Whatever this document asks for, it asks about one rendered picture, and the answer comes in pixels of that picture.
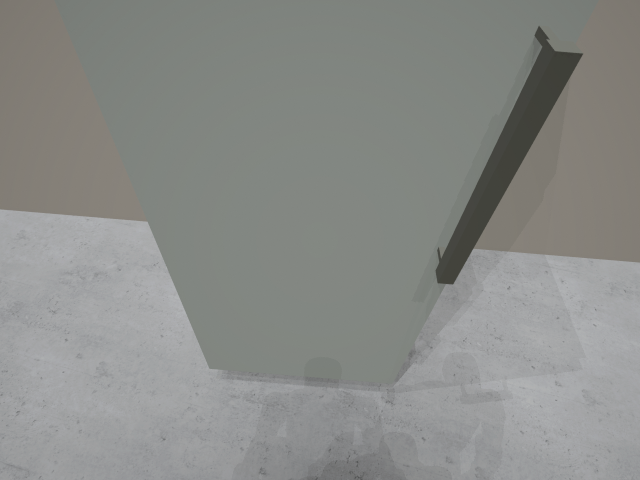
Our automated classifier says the fridge door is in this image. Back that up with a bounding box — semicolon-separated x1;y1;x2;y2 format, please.
54;0;599;384

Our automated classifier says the handle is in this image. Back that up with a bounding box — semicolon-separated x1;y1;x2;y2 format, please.
435;26;583;284

